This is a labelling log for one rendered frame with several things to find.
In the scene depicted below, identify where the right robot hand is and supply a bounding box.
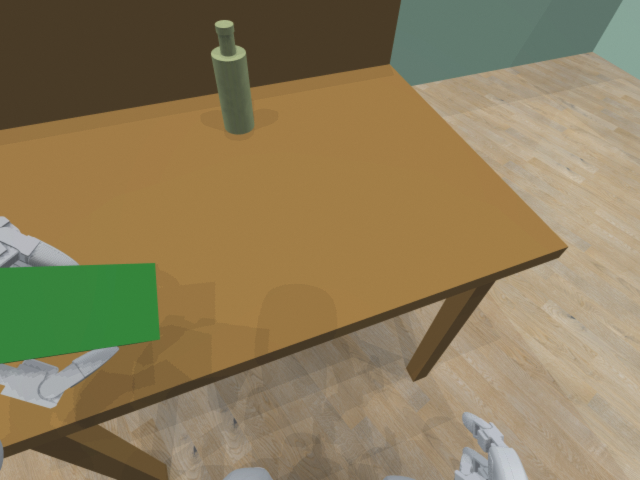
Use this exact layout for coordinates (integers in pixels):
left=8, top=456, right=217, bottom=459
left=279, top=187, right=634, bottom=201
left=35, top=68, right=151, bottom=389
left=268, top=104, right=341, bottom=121
left=455, top=412, right=528, bottom=480

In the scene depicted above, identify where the left robot hand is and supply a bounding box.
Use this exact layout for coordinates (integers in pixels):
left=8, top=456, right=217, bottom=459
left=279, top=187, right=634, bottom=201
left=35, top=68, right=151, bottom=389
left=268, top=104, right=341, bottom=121
left=0, top=216, right=119, bottom=409

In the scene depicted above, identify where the sponge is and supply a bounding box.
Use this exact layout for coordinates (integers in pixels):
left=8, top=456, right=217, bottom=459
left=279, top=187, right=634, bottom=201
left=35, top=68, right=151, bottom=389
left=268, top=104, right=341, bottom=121
left=0, top=263, right=160, bottom=364

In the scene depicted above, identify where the table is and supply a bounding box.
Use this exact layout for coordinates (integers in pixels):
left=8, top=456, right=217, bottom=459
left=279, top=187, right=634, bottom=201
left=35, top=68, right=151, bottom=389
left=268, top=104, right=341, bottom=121
left=0, top=0, right=568, bottom=480

